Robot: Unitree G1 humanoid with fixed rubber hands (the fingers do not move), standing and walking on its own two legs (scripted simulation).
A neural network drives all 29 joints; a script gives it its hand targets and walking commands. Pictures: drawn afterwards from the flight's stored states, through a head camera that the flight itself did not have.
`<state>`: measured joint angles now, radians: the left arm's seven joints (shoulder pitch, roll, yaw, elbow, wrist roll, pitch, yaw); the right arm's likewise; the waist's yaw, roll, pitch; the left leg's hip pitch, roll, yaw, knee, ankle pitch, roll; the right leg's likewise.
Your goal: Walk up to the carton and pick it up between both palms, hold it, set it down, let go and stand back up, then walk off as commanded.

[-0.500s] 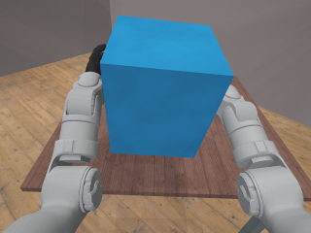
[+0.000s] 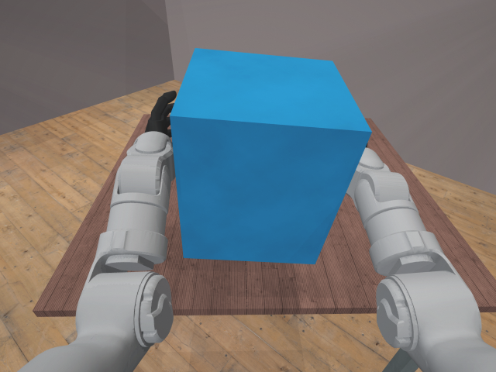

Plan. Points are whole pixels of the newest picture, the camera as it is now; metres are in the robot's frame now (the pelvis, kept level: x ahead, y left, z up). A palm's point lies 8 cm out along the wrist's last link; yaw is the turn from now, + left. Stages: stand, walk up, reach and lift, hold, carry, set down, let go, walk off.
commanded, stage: set down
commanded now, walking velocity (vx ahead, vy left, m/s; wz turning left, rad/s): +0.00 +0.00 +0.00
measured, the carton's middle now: (257, 160) +0.38 -0.04 +0.22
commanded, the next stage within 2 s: none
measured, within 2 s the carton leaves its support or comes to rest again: neither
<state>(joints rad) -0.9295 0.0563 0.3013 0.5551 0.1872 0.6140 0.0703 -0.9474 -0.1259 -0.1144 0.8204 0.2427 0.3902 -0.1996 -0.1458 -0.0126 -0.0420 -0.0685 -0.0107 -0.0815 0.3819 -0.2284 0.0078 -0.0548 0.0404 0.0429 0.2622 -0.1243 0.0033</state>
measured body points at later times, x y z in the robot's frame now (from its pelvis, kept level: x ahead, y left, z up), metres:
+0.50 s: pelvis +0.00 -0.01 +0.00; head -0.03 +0.01 +0.45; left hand +0.44 +0.10 +0.21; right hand +0.40 -0.20 +0.19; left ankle -0.01 +0.11 -0.75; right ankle +0.02 -0.12 -0.75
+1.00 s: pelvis +0.01 +0.00 +0.00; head -0.01 +0.01 +0.45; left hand +0.45 +0.09 +0.18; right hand +0.40 -0.21 +0.15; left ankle -0.01 +0.11 -0.75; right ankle +0.02 -0.12 -0.75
